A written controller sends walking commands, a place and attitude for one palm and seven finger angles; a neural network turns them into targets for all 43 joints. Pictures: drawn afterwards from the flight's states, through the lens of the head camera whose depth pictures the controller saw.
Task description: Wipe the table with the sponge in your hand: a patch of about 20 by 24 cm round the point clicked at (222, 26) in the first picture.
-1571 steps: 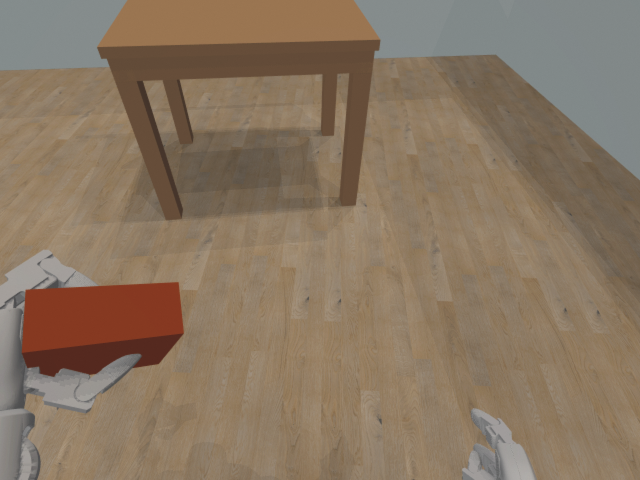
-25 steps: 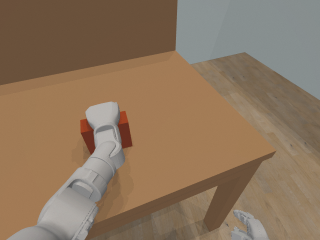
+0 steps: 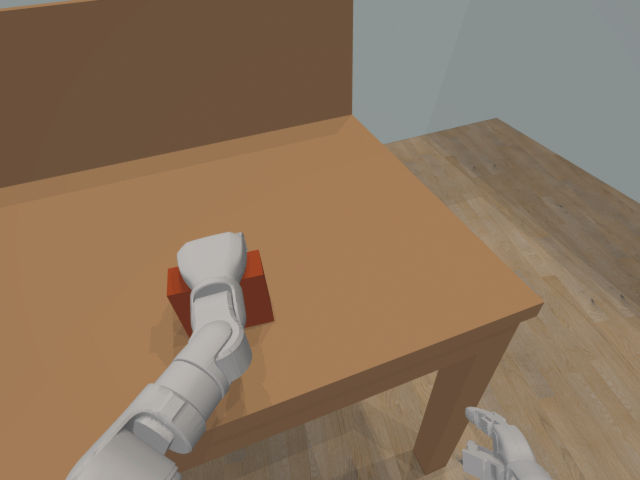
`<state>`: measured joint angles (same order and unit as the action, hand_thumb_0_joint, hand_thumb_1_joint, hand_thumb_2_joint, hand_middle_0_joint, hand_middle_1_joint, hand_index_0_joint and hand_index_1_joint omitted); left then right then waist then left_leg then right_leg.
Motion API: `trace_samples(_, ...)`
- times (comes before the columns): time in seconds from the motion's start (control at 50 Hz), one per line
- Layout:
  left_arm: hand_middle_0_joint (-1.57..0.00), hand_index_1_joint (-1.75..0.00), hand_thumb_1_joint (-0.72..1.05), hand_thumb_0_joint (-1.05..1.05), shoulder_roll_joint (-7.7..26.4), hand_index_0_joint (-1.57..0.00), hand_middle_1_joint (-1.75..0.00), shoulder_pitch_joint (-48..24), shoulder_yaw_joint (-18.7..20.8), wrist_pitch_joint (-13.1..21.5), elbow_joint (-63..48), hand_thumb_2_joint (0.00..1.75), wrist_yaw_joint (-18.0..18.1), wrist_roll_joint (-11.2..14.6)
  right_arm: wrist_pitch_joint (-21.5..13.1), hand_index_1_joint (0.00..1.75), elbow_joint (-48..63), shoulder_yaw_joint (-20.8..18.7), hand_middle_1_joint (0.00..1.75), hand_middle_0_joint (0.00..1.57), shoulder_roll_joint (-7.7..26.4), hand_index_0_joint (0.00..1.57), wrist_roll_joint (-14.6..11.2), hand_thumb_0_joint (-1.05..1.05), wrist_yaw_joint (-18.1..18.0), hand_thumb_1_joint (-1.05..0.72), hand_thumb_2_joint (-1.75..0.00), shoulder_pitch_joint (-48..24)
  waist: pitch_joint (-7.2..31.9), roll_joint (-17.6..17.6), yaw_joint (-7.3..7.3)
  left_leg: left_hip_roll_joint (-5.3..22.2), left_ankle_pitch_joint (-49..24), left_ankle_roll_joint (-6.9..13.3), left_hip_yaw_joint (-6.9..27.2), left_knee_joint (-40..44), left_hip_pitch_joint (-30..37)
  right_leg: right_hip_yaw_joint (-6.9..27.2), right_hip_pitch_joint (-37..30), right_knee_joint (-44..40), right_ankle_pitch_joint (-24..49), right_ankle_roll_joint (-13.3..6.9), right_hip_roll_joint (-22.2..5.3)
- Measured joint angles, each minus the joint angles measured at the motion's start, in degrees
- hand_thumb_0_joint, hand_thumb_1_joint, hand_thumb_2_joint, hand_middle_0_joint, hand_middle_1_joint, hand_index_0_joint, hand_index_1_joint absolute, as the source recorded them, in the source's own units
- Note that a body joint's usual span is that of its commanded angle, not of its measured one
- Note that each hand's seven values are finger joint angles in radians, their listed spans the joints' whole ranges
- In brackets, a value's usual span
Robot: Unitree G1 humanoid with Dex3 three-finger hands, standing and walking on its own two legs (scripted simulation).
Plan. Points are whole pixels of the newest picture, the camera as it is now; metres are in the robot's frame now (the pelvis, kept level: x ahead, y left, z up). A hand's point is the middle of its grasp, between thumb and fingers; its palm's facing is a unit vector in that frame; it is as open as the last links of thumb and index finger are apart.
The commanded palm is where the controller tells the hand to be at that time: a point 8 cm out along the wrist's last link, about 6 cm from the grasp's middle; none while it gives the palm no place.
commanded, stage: wipe back along the third lane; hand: left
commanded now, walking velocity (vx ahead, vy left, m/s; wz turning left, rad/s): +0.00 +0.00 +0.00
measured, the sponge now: (226, 304) +0.35 +0.18 +0.03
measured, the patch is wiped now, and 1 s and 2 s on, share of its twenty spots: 0.95 0.95 1.00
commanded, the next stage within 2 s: slide back across to the middle lane in 0.44 s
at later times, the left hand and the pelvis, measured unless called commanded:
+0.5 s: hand (234, 311) +0.31 +0.15 +0.07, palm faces +0.05 -0.08 -1.00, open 9.1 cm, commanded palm +0.26 +0.14 +0.10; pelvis -0.01 -0.01 +0.00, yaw -1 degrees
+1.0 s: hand (205, 331) +0.27 +0.18 +0.08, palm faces +0.06 -0.14 -0.99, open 9.1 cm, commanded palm +0.23 +0.18 +0.12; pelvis -0.01 -0.02 +0.00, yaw -2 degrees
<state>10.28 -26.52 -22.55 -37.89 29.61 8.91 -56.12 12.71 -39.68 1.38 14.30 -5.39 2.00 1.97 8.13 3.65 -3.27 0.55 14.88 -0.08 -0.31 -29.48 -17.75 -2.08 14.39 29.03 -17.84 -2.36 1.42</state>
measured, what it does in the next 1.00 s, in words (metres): stands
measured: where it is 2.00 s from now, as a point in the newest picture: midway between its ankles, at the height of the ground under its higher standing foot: outside the picture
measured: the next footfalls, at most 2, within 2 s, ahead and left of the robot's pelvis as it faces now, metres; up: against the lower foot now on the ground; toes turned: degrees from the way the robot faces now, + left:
none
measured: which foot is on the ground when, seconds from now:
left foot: down 0.00-1.00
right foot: down 0.00-1.00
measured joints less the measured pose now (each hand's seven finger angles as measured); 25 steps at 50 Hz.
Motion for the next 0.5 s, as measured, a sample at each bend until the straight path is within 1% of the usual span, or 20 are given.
trace_samples(0.14, -0.77, -1.47, -0.43, 0.00, 0.05, -0.80, -1.48, 1.81, -0.58, 0.11, -1.74, 1.12, 0.09, 0.07, -0.47, 0.30, -0.08, -0.31, 0.30, 0.20, 0.38, 0.20, -0.24, 0.01, 0.13, -0.91, -0.90, 0.65, -0.13, 0.27, 0.04, 0.17, -0.42, -0.22, -0.15, 0.10, 0.43, 0.14, -0.07, 0.51, 0.16, -0.25, 0.16)
trace_samples(0.32, -0.77, -1.47, -0.43, 0.01, -0.38, -0.80, -1.49, 4.77, -1.25, 0.09, -4.60, 1.12, 0.80, 0.05, -1.02, 0.30, -0.12, -0.47, 0.30, 0.20, 0.36, 0.20, -0.34, 0.01, 0.76, -0.91, -0.90, 0.23, -0.14, 0.62, -0.32, 0.37, -0.73, -0.45, -0.34, 0.30, 1.26, 0.34, -0.52, 0.93, 0.22, -0.52, 0.34)
trace_samples(0.42, -0.77, -1.47, -0.43, 0.01, -0.44, -0.80, -1.49, 7.32, -1.54, -0.17, -7.43, 1.12, 0.93, -0.15, -1.02, 0.30, 0.11, -0.37, 0.30, 0.20, 0.18, 0.20, -0.31, 0.01, 1.24, -0.91, -0.90, -0.59, -0.08, 0.76, -0.60, 0.53, -0.67, -0.55, -0.45, 0.34, 1.94, 0.46, -1.09, 1.00, 0.15, -0.67, 0.50)
trace_samples(0.5, -0.77, -1.47, -0.43, 0.01, -0.39, -0.80, -1.49, 9.47, -2.66, -0.98, -10.46, 1.12, 0.70, -0.64, -0.92, 0.30, 0.62, -0.34, 0.30, 0.20, 0.19, 0.20, -0.36, 0.01, 1.77, -0.91, -0.90, -1.36, -0.30, 0.85, -0.85, 0.59, -0.53, -0.64, -0.38, 0.21, 2.52, 0.39, -1.68, 1.14, -0.02, -0.76, 0.56)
